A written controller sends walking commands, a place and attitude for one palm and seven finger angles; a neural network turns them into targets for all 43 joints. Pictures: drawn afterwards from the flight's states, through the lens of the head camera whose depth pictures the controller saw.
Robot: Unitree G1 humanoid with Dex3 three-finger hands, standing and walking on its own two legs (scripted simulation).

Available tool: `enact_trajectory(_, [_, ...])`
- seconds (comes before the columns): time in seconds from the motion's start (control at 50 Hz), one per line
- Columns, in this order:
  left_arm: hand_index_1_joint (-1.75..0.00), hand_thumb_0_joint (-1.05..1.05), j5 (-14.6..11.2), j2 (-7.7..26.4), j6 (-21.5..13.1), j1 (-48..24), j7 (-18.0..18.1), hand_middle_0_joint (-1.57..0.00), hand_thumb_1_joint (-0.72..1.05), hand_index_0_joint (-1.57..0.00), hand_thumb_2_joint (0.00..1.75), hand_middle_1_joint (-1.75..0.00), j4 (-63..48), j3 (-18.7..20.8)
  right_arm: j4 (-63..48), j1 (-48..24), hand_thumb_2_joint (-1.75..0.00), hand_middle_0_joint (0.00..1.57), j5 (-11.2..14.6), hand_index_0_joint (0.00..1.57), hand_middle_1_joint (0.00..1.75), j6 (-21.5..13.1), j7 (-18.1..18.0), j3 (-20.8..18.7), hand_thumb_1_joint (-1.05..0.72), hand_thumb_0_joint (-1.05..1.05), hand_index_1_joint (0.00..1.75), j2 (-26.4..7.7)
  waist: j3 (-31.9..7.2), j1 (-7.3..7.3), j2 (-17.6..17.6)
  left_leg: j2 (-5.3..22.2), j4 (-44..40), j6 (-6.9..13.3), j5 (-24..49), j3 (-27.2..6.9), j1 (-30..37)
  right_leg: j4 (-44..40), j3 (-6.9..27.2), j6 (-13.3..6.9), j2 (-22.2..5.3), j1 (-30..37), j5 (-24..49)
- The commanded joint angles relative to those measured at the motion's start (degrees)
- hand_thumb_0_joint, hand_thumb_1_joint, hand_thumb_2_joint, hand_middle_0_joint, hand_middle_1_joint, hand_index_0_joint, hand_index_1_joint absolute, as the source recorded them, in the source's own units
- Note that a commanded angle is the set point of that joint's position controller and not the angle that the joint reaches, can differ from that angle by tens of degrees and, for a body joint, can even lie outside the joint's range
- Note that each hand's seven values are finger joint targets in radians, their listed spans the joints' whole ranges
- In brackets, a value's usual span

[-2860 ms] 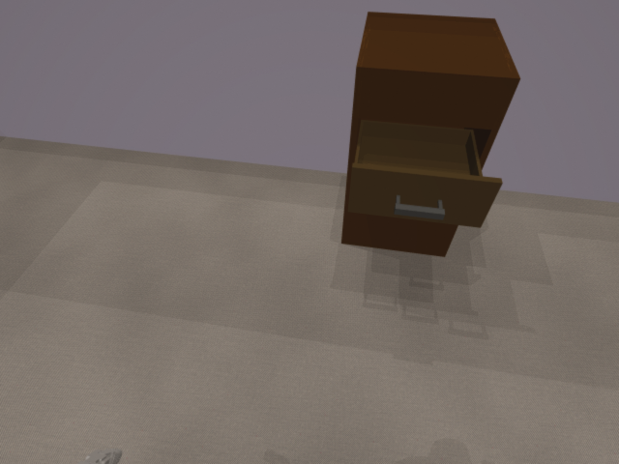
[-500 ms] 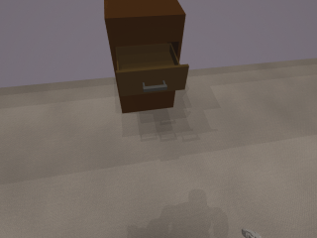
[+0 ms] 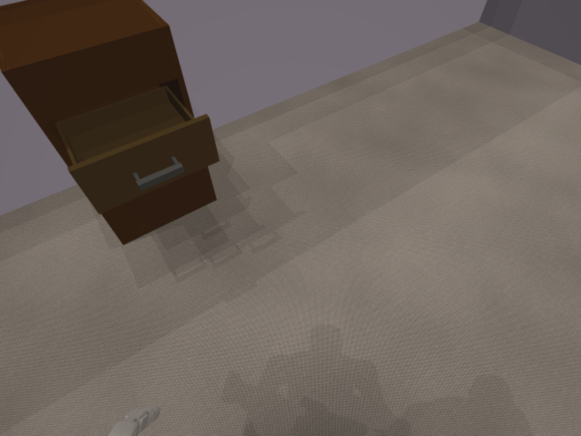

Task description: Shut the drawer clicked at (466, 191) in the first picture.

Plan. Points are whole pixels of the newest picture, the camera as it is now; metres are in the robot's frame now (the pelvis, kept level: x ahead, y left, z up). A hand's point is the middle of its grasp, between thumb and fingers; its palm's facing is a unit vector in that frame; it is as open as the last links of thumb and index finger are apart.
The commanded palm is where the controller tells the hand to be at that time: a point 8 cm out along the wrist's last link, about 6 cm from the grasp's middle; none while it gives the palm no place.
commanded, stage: walk to a spot facing it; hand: left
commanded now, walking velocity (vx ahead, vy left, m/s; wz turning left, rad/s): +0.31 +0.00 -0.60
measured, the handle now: (158, 172) +0.79 +0.41 -0.23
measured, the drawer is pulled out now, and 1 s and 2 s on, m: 0.24 0.24 0.24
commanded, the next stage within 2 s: turn to face it in 0.92 s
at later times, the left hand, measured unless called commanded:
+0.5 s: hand (162, 388) +0.21 +0.23 -0.17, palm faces -0.21 -0.96 -0.19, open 7.4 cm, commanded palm none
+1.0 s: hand (312, 226) +0.55 -0.03 -0.16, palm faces -0.60 -0.77 -0.21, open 7.3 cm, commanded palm none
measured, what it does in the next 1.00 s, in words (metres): walks ahead, turning right: left foot, then right foot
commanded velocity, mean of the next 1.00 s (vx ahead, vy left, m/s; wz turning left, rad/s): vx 0.29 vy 0.00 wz -0.58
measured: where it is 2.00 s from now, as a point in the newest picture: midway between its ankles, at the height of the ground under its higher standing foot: (353, 358)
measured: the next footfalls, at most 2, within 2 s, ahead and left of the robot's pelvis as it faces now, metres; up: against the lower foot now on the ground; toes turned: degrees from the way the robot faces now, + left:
left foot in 0.36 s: +0.24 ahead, +0.11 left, +0.00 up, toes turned -7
right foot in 0.90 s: +0.39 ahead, -0.21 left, +0.00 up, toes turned -40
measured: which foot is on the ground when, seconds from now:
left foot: up 0.00-0.34, down 0.36-0.88, up 0.90-1.00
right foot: down 0.00-0.36, up 0.38-0.88, down 0.90-1.00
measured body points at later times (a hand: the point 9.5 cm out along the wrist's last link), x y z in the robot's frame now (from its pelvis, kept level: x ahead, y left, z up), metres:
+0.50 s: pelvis +0.16 +0.03 +0.01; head +0.18 +0.06 +0.46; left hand +0.23 +0.28 -0.15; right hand +0.18 -0.22 -0.11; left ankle +0.20 +0.12 -0.72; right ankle +0.05 -0.08 -0.63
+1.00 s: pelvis +0.32 -0.10 -0.01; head +0.36 -0.13 +0.44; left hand +0.58 +0.02 -0.14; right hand +0.14 -0.26 -0.16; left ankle +0.31 +0.10 -0.61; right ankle +0.36 -0.18 -0.72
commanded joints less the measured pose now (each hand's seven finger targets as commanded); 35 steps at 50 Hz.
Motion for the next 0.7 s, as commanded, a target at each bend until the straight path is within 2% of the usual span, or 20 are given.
enact_trajectory(0.0, [-0.30, 0.00, -0.5, 13.0, -2.4, 9.4, 2.3, -0.20, 0.90, -0.20, 0.90, -0.30, -1.2, 3.9, -9.2, -10.8, -0.90, 0.20, -0.2, 0.20, 0.30, -2.8, 0.9, -1.3, -0.90, 0.00, 0.30, -6.4, -1.1, 5.66, -11.8, -0.2, 18.0, -0.2, 4.5, -7.9, -26.5, -24.2, 30.1, -11.7, -18.7, 14.4, -9.6])
enact_trajectory(0.02, [-0.30, 0.00, -0.3, 11.3, -2.7, 6.5, 2.3, -0.20, 0.90, -0.20, 0.90, -0.30, -1.9, 3.4, -7.6, -8.5, -0.90, 0.20, -0.4, 0.20, 0.30, -2.8, 1.2, -1.5, -0.90, 0.00, 0.30, -5.5, -1.5, 3.56, -8.6, -0.2, 15.5, -0.8, 7.4, -7.1, -21.8, -22.9, 24.5, -10.8, -16.2, 11.2, -5.4])
enact_trajectory(0.04, [-0.30, 0.00, -0.1, 10.5, -3.2, 5.7, 2.2, -0.20, 0.90, -0.20, 0.90, -0.30, -2.0, 3.1, -6.7, -6.9, -0.90, 0.20, -0.5, 0.20, 0.30, -2.7, 1.3, -1.4, -0.90, 0.00, 0.30, -4.4, -1.2, 2.48, -8.8, -0.7, 13.2, -1.4, 9.2, -5.9, -18.8, -22.9, 21.6, -10.3, -14.9, 8.3, -0.8])
enact_trajectory(0.08, [-0.30, 0.00, -0.1, 10.5, -3.8, 7.0, 1.9, -0.20, 0.90, -0.20, 0.90, -0.30, -1.2, 3.0, -6.4, -5.9, -0.90, 0.20, -0.4, 0.20, 0.30, -2.5, 1.4, -1.4, -0.90, 0.00, 0.30, -3.5, -0.8, 2.16, -9.9, -1.7, 9.7, -1.9, 12.0, -4.7, -16.7, -23.4, 19.8, -10.0, -12.9, 6.5, 2.1])
enact_trajectory(0.22, [-0.30, 0.00, 0.3, 11.3, -4.3, 10.3, 1.9, -0.20, 0.90, -0.20, 0.90, -0.30, 1.1, 3.3, -9.7, -10.4, -0.90, 0.20, 0.1, 0.20, 0.30, -4.0, 2.0, -1.3, -0.90, 0.00, 0.30, -2.2, 0.0, 3.68, -10.4, -4.7, -4.9, -1.5, 12.7, -4.2, -12.9, -22.1, 23.0, -9.9, -12.2, 7.9, 2.3])
enact_trajectory(0.28, [-0.30, 0.00, 0.2, 11.1, -4.0, 9.1, 1.9, -0.20, 0.90, -0.20, 0.90, -0.30, 1.0, 3.7, -9.4, -7.8, -0.90, 0.20, 0.4, 0.20, 0.30, -4.8, 1.4, -1.3, -0.90, 0.00, 0.30, -2.2, 0.3, 2.09, -10.5, -6.9, -13.8, -0.7, 13.5, -3.2, -0.8, -18.1, 23.4, -8.6, -10.6, 2.2, 4.5])
enact_trajectory(0.3, [-0.30, 0.00, 0.0, 10.7, -3.8, 8.0, 1.9, -0.20, 0.90, -0.20, 0.90, -0.30, 1.1, 3.8, -8.1, -3.6, -0.90, 0.20, 0.4, 0.20, 0.30, -5.1, 1.0, -1.6, -0.90, 0.00, 0.30, -2.8, -0.8, -0.01, -9.8, -7.5, -19.1, -0.5, 15.3, -3.0, 7.3, -13.7, 22.2, -7.1, -8.4, -1.3, 5.0])
enact_trajectory(0.32, [-0.30, 0.00, 0.0, 8.4, -3.8, 7.3, 1.7, -0.20, 0.90, -0.20, 0.90, -0.30, 0.9, 3.6, -5.7, 4.4, -0.90, 0.20, 0.3, 0.20, 0.30, -5.4, 0.1, -2.2, -0.90, 0.00, 0.30, -5.7, -4.4, -3.48, -3.3, -4.9, -23.4, 0.2, 12.6, -6.0, 19.2, -2.4, 19.0, -5.2, -4.3, -6.5, 6.5])
enact_trajectory(0.34, [-0.30, 0.00, -0.8, 3.8, -3.4, 8.7, 1.1, -0.20, 0.90, -0.20, 0.90, -0.30, -0.2, 3.1, -3.9, 12.5, -0.90, 0.20, -0.9, 0.20, 0.30, -5.7, -0.6, -3.7, -0.90, 0.00, 0.30, -12.9, -9.5, -5.95, 14.9, 12.8, -30.8, 4.7, -0.9, -28.1, 28.4, 17.6, 10.3, -1.7, 4.1, -17.8, -8.6])
enact_trajectory(0.36, [-0.30, 0.00, -0.4, 4.1, -3.8, 8.9, 0.8, -0.20, 0.90, -0.20, 0.90, -0.30, -1.3, 3.0, -3.9, 14.0, -0.90, 0.20, -0.7, 0.20, 0.30, -5.3, -0.6, -2.7, -0.90, 0.00, 0.30, -13.1, -9.5, -4.86, 15.4, 20.4, -39.1, 8.2, -10.0, -40.6, 25.4, 30.4, 8.1, -0.9, 3.5, -22.2, -12.7])
enact_trajectory(0.38, [-0.30, 0.00, 0.0, 5.0, -3.8, 6.9, 0.7, -0.20, 0.90, -0.20, 0.90, -0.30, -0.5, 3.2, -4.1, 9.3, -0.90, 0.20, -0.4, 0.20, 0.30, -5.3, -0.8, -2.2, -0.90, 0.00, 0.30, -10.3, -5.4, -3.75, 9.4, 19.6, -41.4, 8.2, -13.6, -38.4, 18.4, 36.9, 9.3, -1.0, 0.1, -23.2, -8.2])
enact_trajectory(0.4, [-0.30, 0.00, 0.3, 4.7, -3.7, 5.7, 0.1, -0.20, 0.90, -0.20, 0.90, -0.30, 0.0, 3.5, -4.7, 5.4, -0.90, 0.20, -0.2, 0.20, 0.30, -5.7, -0.8, -1.4, -0.90, 0.00, 0.30, -7.0, -0.7, -1.73, 5.7, 16.8, -41.2, 7.4, -8.6, -30.9, 13.4, 39.0, 8.5, -0.8, -2.7, -23.9, -2.6])
enact_trajectory(0.42, [-0.30, 0.00, 0.5, 4.4, -3.4, 6.5, -0.4, -0.20, 0.90, -0.20, 0.90, -0.30, 0.7, 3.3, -5.0, 2.5, -0.90, 0.20, 0.0, 0.20, 0.30, -6.1, -0.8, -0.6, -0.90, 0.00, 0.30, -4.3, 1.1, 0.17, 4.5, 14.4, -40.6, 6.1, -1.4, -23.4, 10.3, 38.4, 7.4, -0.3, -4.6, -23.0, 1.2])
enact_trajectory(0.44, [-0.30, 0.00, 0.7, 2.9, -2.6, 8.3, -0.7, -0.20, 0.90, -0.20, 0.90, -0.30, 1.7, 3.3, -4.4, 1.1, -0.90, 0.20, 0.1, 0.20, 0.30, -6.5, -0.9, -0.1, -0.90, 0.00, 0.30, -2.5, 1.4, 2.02, 5.7, 11.8, -39.8, 4.2, 7.4, -15.7, 9.1, 37.7, 6.8, 0.5, -5.0, -21.5, 4.8])
enact_trajectory(0.46, [-0.30, 0.00, 0.8, 2.1, -2.0, 9.0, -0.8, -0.20, 0.90, -0.20, 0.90, -0.30, 2.3, 3.2, -3.7, 2.1, -0.90, 0.20, 0.3, 0.20, 0.30, -7.0, -1.1, 0.1, -0.90, 0.00, 0.30, -1.3, 0.2, 2.17, 5.6, 10.1, -38.7, 3.2, 16.4, -10.9, 9.5, 37.2, 6.2, 1.0, -5.0, -20.4, 6.6])
enact_trajectory(0.48, [-0.30, 0.00, 0.7, 1.5, -1.6, 9.9, -0.7, -0.20, 0.90, -0.20, 0.90, -0.30, 2.6, 3.1, -3.2, 2.7, -0.90, 0.20, 0.5, 0.20, 0.30, -7.3, -1.2, 0.1, -0.90, 0.00, 0.30, -1.4, -1.3, 2.73, 5.9, 9.7, -37.8, 3.6, 22.8, -7.1, 11.4, 36.7, 5.8, 1.6, -5.2, -20.9, 7.3])
enact_trajectory(0.5, [-0.30, 0.00, 0.7, 1.3, -1.3, 9.4, -0.7, -0.20, 0.90, -0.20, 0.90, -0.30, 2.4, 3.0, -2.6, 3.3, -0.90, 0.20, 0.6, 0.20, 0.30, -7.4, -1.3, 0.0, -0.90, 0.00, 0.30, -1.1, -1.4, 2.68, 5.5, 10.0, -37.5, 4.9, 26.3, -4.8, 12.8, 36.1, 5.2, 2.1, -5.6, -22.2, 7.9])
enact_trajectory(0.54, [-0.30, 0.00, 0.9, 0.1, -1.0, 6.6, -0.9, -0.20, 0.90, -0.20, 0.90, -0.30, 1.4, 2.8, -1.4, 5.8, -0.90, 0.20, 0.4, 0.20, 0.30, -7.5, -1.2, -0.4, -0.90, 0.00, 0.30, -0.8, -0.5, 2.23, 1.0, 10.4, -37.3, 6.3, 31.6, -2.6, 15.1, 34.1, 3.9, 2.6, -6.1, -25.4, 9.0])
enact_trajectory(0.62, [-0.30, 0.00, 1.0, -0.5, -0.9, -0.4, -1.4, -0.20, 0.90, -0.20, 0.90, -0.30, -1.0, 2.1, 0.3, 8.6, -0.90, 0.20, 0.4, 0.20, 0.30, -7.4, -1.1, -0.5, -0.90, 0.00, 0.30, -1.1, 1.6, 0.58, 2.9, 11.0, -37.3, 8.0, 34.0, 1.2, 19.0, 24.8, 1.0, 2.9, -7.4, -29.0, 11.7])
enact_trajectory(0.68, [-0.30, 0.00, 0.7, -1.5, -1.1, -6.7, -1.7, -0.20, 0.90, -0.20, 0.90, -0.30, -2.5, 1.3, 1.6, 10.0, -0.90, 0.20, 0.0, 0.20, 0.30, -6.9, -1.0, -0.4, -0.90, 0.00, 0.30, -1.5, 3.8, -1.10, 4.3, 10.0, -36.5, 7.9, 38.3, 5.8, 19.7, 13.4, -2.4, 2.1, -6.1, -25.9, 12.0])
